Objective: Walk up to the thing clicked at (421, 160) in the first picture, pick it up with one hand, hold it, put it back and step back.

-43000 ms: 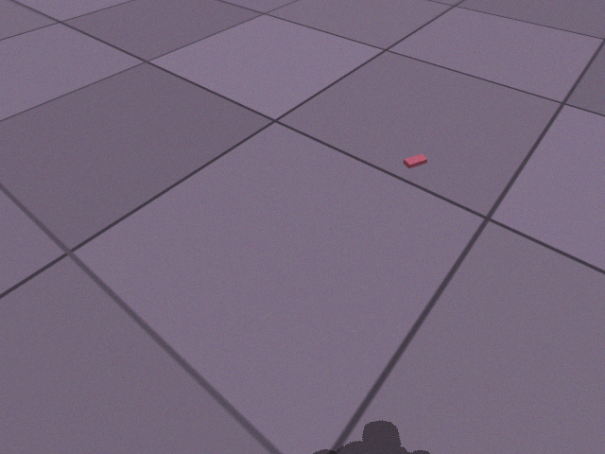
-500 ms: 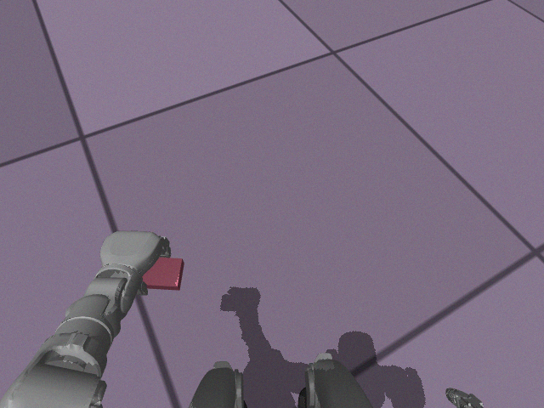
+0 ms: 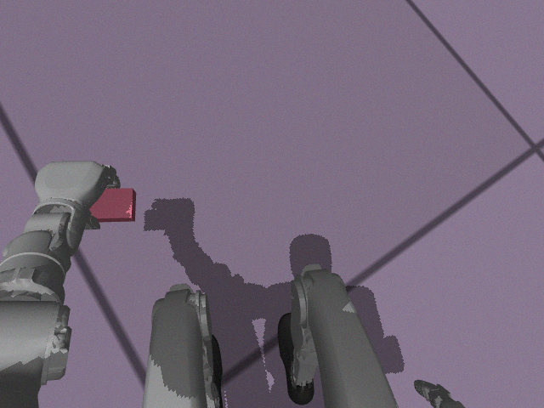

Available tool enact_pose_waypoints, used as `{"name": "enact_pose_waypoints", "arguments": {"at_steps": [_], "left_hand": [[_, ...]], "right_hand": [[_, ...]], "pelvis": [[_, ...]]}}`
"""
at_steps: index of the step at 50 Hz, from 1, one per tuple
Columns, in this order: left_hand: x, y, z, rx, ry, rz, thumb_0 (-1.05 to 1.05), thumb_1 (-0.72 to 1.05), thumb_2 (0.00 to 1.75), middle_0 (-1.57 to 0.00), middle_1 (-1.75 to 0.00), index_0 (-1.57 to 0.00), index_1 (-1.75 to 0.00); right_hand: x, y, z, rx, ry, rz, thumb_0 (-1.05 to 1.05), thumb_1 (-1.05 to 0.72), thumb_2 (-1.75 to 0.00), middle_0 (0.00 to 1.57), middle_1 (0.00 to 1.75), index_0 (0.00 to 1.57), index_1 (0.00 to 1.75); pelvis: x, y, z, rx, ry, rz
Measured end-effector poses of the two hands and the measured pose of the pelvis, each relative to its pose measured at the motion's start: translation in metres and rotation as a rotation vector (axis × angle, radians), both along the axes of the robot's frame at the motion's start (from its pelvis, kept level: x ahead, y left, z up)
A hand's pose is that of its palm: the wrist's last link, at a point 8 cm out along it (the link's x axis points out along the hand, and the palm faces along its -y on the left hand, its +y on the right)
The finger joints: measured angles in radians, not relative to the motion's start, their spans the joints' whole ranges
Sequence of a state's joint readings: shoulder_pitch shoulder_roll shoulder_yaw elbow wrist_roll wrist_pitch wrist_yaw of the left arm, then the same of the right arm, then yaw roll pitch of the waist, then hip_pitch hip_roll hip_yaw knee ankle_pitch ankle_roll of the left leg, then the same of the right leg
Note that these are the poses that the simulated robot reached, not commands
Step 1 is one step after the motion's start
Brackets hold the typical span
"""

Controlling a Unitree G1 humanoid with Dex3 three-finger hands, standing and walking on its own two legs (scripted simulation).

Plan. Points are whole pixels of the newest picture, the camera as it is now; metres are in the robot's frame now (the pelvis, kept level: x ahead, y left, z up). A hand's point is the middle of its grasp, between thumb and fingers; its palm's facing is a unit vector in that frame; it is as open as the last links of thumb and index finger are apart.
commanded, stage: crouch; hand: left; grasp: from above
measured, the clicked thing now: (97, 205) +0.46 +0.25 -0.18
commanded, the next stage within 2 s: lower in 0.88 s
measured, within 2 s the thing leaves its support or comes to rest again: neither
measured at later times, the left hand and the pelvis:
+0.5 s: hand (103, 209) +0.47 +0.26 -0.26, palm faces -0.47 -0.01 -0.88, open 7.9 cm; pelvis -0.01 +0.00 -0.09, yaw -3 degrees
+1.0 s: hand (108, 209) +0.49 +0.27 -0.31, palm faces -0.47 +0.00 -0.88, open 7.8 cm; pelvis -0.01 +0.00 -0.13, yaw -5 degrees
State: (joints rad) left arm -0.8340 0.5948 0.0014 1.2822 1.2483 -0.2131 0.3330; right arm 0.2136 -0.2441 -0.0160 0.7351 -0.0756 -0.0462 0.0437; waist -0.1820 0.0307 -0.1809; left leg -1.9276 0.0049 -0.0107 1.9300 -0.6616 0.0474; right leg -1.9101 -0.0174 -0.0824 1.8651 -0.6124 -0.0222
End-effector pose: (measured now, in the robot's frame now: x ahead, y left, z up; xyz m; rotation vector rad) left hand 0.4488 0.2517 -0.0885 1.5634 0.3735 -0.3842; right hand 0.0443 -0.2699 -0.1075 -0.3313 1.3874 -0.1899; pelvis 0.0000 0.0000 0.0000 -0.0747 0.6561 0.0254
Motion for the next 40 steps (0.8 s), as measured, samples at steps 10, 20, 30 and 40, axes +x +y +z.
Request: {"name": "enact_pose_waypoints", "arguments": {"at_steps": [10, 20, 30, 40], "left_hand": [[0.016, 0.008, -0.06, -0.019, -0.006, 0.018, -0.01, 0.33, 0.19, -0.88, -0.24, -0.91, -0.22], [0.026, 0.012, -0.096, -0.016, 0.011, 0.031, -0.01, 0.34, 0.16, -0.89, -0.22, -0.93, -0.19], [0.033, 0.014, -0.125, -0.017, 0.012, 0.024, 0.0, 0.35, 0.11, -0.91, -0.19, -0.95, -0.15], [0.039, 0.016, -0.15, -0.012, 0.019, 0.026, 0.0, 0.36, 0.04, -0.94, -0.16, -0.99, -0.11]], "right_hand": [[0.006, -0.002, -0.038, 0.011, 0.036, 0.056, 0.0, -0.9, -0.9, 0.2, 0.3, 0.2, 0.3], [-0.012, -0.006, -0.063, 0.019, 0.085, 0.058, 0.0, -0.91, -0.9, 0.2, 0.3, 0.2, 0.3], [-0.039, -0.007, -0.081, 0.007, 0.131, 0.053, 0.0, -0.91, -0.9, 0.2, 0.3, 0.2, 0.3], [-0.051, -0.005, -0.096, 0.005, 0.167, 0.061, 0.0, -0.91, -0.9, 0.2, 0.3, 0.2, 0.3]], "pelvis": [[0.0, -0.001, -0.043, -0.019, 0.022, -0.003], [-0.005, -0.001, -0.074, -0.028, 0.011, -0.011], [-0.011, -0.002, -0.104, -0.041, -0.018, -0.023], [-0.013, -0.002, -0.123, -0.053, -0.034, -0.032]]}}
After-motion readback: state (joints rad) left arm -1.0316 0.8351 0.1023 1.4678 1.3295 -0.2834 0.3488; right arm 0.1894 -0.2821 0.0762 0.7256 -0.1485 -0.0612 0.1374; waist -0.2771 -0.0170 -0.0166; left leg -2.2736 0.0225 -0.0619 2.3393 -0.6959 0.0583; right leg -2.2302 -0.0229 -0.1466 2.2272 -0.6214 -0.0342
